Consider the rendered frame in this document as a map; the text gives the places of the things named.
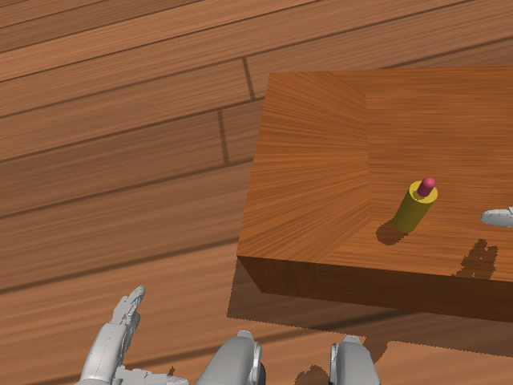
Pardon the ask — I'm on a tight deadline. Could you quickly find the right robot hand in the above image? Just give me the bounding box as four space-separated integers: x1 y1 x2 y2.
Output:
481 207 513 228

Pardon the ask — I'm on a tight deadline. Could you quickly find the bottle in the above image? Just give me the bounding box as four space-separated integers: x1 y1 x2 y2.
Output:
393 177 438 233

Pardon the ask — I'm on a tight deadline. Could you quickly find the left robot hand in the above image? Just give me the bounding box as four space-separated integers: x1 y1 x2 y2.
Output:
79 286 189 385

